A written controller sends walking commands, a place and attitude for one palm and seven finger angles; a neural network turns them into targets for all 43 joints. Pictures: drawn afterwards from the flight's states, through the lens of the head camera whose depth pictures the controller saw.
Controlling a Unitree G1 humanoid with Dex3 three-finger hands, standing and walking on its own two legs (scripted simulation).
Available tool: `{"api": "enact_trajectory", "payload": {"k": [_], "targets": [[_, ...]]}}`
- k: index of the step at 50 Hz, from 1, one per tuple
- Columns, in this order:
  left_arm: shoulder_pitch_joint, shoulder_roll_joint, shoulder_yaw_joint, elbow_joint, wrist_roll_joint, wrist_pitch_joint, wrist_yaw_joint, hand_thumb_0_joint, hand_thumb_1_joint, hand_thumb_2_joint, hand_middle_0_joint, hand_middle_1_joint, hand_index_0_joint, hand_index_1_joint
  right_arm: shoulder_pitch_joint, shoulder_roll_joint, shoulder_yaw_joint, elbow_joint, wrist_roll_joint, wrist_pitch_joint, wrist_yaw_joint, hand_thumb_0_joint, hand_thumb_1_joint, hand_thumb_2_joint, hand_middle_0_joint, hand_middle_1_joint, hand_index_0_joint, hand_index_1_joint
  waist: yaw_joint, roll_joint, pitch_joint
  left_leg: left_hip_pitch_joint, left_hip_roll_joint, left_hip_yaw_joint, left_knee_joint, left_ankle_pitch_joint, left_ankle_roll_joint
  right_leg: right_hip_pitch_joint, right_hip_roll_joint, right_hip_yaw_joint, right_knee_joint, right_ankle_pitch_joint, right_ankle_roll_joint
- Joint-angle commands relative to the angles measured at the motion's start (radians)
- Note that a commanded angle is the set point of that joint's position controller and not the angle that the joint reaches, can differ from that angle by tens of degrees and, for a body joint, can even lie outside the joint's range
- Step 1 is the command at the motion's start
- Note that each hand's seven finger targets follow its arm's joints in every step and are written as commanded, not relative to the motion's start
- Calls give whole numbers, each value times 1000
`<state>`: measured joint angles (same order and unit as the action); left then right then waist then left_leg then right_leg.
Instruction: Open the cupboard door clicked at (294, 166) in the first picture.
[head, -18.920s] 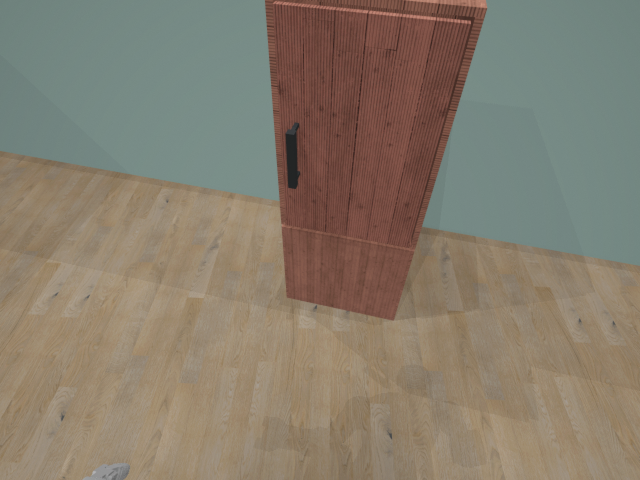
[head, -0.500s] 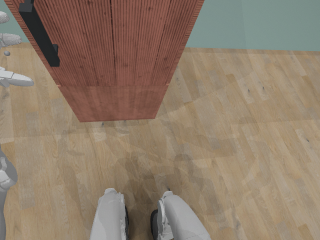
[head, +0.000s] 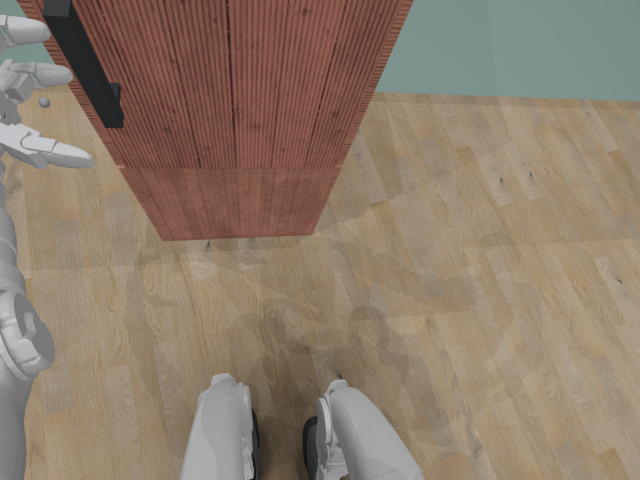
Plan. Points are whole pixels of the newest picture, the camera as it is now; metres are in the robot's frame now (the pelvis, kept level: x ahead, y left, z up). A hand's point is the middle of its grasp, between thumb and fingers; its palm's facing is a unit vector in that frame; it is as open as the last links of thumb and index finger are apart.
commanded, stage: slide the fingers in behind the handle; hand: left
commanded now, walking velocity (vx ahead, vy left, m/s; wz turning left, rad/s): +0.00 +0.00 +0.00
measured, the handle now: (92, 60) +0.57 +0.23 +0.06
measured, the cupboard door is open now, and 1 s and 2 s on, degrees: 0 0 0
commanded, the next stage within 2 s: close the thumb around the handle in 1.32 s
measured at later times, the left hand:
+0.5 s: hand (77, 102) +0.52 +0.24 +0.05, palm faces +0.05 -1.00 -0.03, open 14.0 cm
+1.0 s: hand (107, 104) +0.52 +0.21 +0.05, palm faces +0.05 -1.00 -0.01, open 14.0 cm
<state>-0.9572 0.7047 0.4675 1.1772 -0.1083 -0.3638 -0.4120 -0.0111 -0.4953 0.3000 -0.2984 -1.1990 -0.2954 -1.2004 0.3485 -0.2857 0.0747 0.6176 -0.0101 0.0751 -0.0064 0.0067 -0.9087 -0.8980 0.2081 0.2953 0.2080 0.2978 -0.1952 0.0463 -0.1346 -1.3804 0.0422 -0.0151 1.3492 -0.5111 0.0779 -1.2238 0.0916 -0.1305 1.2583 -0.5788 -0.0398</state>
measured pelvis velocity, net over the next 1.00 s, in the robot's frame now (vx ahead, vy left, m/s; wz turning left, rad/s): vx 0.01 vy -0.01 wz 0.01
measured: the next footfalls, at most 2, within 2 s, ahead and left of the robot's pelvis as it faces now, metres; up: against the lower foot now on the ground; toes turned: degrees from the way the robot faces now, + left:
none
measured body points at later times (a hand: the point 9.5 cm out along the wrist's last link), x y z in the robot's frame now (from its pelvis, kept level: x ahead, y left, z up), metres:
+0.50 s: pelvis +0.00 +0.00 +0.01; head +0.17 +0.04 +0.42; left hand +0.51 +0.29 +0.06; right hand +0.01 -0.27 -0.09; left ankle +0.05 +0.07 -0.60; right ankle +0.00 -0.11 -0.60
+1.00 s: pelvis +0.01 -0.01 +0.01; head +0.17 +0.03 +0.43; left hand +0.51 +0.26 +0.06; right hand +0.02 -0.28 -0.10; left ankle +0.05 +0.07 -0.60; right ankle +0.00 -0.11 -0.60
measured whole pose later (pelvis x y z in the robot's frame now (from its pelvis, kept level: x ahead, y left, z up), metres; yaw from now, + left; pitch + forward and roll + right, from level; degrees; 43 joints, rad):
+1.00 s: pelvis +0.01 -0.01 +0.01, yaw +1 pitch +29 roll -6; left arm -0.88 0.54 0.41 1.14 -0.11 -0.44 -0.27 -0.01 -0.49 0.30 -0.30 -1.20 -0.30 -1.20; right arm 0.35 -0.26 0.05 0.63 -0.02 0.09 0.03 0.01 -0.91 -0.90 0.21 0.30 0.21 0.30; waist -0.19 0.05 -0.15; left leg -1.31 0.04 0.00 1.31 -0.51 0.06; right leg -1.17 0.09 -0.11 1.24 -0.58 -0.06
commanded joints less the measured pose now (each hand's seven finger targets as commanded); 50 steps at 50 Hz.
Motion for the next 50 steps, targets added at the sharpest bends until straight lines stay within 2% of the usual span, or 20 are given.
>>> {"api": "enact_trajectory", "payload": {"k": [1,9,13,17,18,20,21,22,25,30,31,32,35,37,40,42,44,46,49,50], "targets": [[-397,297,52,-223,-6,-76,49,0,-500,300,-300,-1200,-300,-1200,209,-217,-76,-23,-4,-4,-10,0,-900,-900,200,300,200,300,-1,244,-556,733,27,-167,-141,431,-47,-4,-8,67,-136,256,3],[-371,180,-7,-236,-7,-113,70,0,-500,300,-300,-1200,-300,-1200,210,-204,-86,-13,-8,-3,7,0,-900,-900,200,300,200,300,-14,246,-560,785,27,-178,-154,453,-52,-17,-7,64,-142,263,0],[-364,174,-8,-210,-18,-96,72,0,-500,300,-300,-1200,-300,-1200,208,-208,-87,-15,-4,2,2,0,-900,-900,200,300,200,300,-20,198,-530,734,22,-163,-164,404,-45,14,-9,68,-159,256,5],[-360,184,7,-209,-12,-105,96,0,-500,300,-300,-1200,-300,-1200,208,-202,-84,-19,-8,2,4,0,-900,-900,200,300,200,300,-7,201,-526,714,18,-152,-160,411,-44,32,-9,73,-155,260,5],[-352,162,-12,-203,-9,-107,101,0,-500,300,-300,-1200,-300,-1200,203,-198,-84,-23,-6,2,7,0,-900,-900,200,300,200,300,-9,196,-517,703,15,-146,-161,398,-43,39,-9,77,-161,257,5],[-375,169,0,-234,-6,-128,113,0,-500,300,-300,-1200,-300,-1200,206,-199,-88,-21,-10,2,9,0,-900,-900,200,300,200,300,-11,205,-545,736,19,-153,-158,427,-46,28,-8,75,-152,269,4],[-358,183,9,-240,-1,-135,118,0,-500,300,-300,-1200,-300,-1200,206,-199,-88,-23,-12,4,10,0,-900,-900,200,300,200,300,2,214,-558,742,18,-152,-160,439,-49,40,-8,76,-149,273,2],[-353,139,-25,-241,1,-138,118,0,-500,300,-300,-1200,-300,-1200,198,-193,-88,-25,-9,4,14,0,-900,-900,200,300,200,300,-4,217,-556,745,17,-150,-161,430,-48,34,-8,76,-153,268,3],[-352,101,-44,-229,-3,-144,123,0,-500,300,-300,-1200,-300,-1200,200,-195,-94,-18,-11,8,17,0,-900,-900,200,300,200,300,-16,204,-534,762,21,-159,-167,422,-52,13,-9,72,-158,264,3],[-371,119,-25,-211,-10,-133,135,0,-500,300,-300,-1200,-300,-1200,202,-190,-90,-19,-7,10,14,0,-900,-900,200,300,200,300,-15,173,-537,681,8,-126,-149,415,-38,86,-9,88,-160,298,9],[-356,148,0,-207,-7,-133,139,0,-500,300,-300,-1200,-300,-1200,201,-192,-90,-20,-8,11,12,0,-900,-900,200,300,200,300,-4,170,-540,668,8,-122,-146,411,-38,98,-9,91,-158,298,8],[-365,130,-21,-199,-3,-133,142,0,-500,300,-300,-1200,-300,-1200,198,-189,-89,-22,-7,11,13,0,-900,-900,200,300,200,300,-15,156,-523,649,6,-118,-144,392,-35,97,-7,94,-164,290,10],[-379,156,-2,-223,5,-150,154,0,-500,300,-300,-1200,-300,-1200,199,-188,-88,-22,-10,8,15,0,-900,-900,200,300,200,300,-8,180,-548,654,7,-113,-134,415,-35,108,-7,100,-154,312,8],[-359,153,-1,-225,4,-156,155,0,-500,300,-300,-1200,-300,-1200,193,-184,-87,-27,-11,9,18,0,-900,-900,200,300,200,300,1,196,-553,652,4,-108,-135,416,-37,120,-6,101,-153,315,7],[-381,94,-46,-254,-2,-162,147,0,-500,300,-300,-1200,-300,-1200,195,-179,-92,-24,-10,9,21,0,-900,-900,200,300,200,300,-16,193,-581,683,5,-112,-132,448,-35,124,-6,101,-151,348,9],[-352,105,-35,-243,-7,-153,141,0,-500,300,-300,-1200,-300,-1200,194,-182,-94,-20,-7,12,20,0,-900,-900,200,300,200,300,-5,189,-577,674,4,-108,-135,439,-38,139,-6,101,-156,348,8],[-359,63,-58,-252,-17,-150,139,0,-500,300,-300,-1200,-300,-1200,198,-176,-98,-16,-6,9,23,0,-900,-900,200,300,200,300,-11,197,-576,694,3,-111,-137,447,-36,130,-7,101,-159,356,8],[-329,84,-38,-255,-19,-143,145,0,-500,300,-300,-1200,-300,-1200,195,-178,-97,-18,-6,13,22,0,-900,-900,200,300,200,300,4,183,-586,682,2,-106,-143,449,-37,159,-7,101,-161,363,9],[-311,85,-27,-225,-18,-138,160,0,-500,300,-300,-1200,-300,-1200,197,-174,-94,-20,-6,12,23,0,-900,-900,200,300,200,300,-2,148,-539,638,-2,-97,-141,433,-31,169,-6,106,-165,372,12],[-305,112,-12,-223,-11,-140,165,0,-500,300,-300,-1200,-300,-1200,193,-177,-93,-24,-5,15,22,0,-900,-900,200,300,200,300,10,146,-532,626,-2,-93,-144,424,-33,177,-7,107,-165,364,12]]}}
